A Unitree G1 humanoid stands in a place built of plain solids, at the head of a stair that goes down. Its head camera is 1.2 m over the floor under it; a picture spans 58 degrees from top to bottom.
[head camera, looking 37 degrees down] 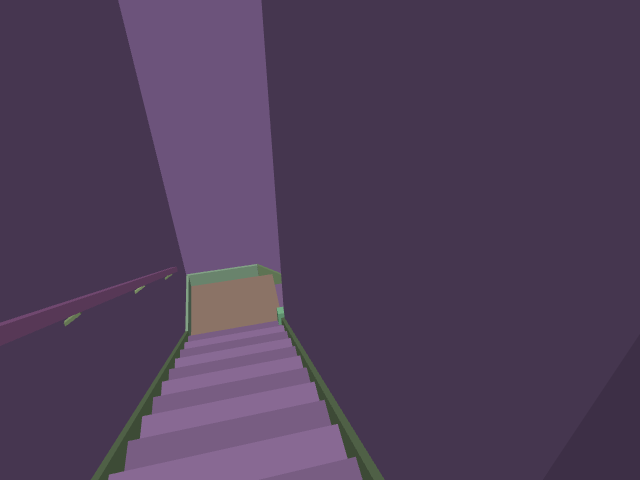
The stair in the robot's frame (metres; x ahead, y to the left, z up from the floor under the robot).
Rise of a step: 0.17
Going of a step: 0.23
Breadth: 0.91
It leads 13 degrees to the left of straight ahead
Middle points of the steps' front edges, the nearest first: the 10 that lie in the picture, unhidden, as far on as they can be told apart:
0.89 0.37 -0.52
1.11 0.42 -0.69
1.34 0.47 -0.87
1.56 0.53 -1.04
1.79 0.58 -1.21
2.01 0.63 -1.39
2.23 0.68 -1.56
2.46 0.74 -1.73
2.68 0.79 -1.91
2.90 0.85 -2.08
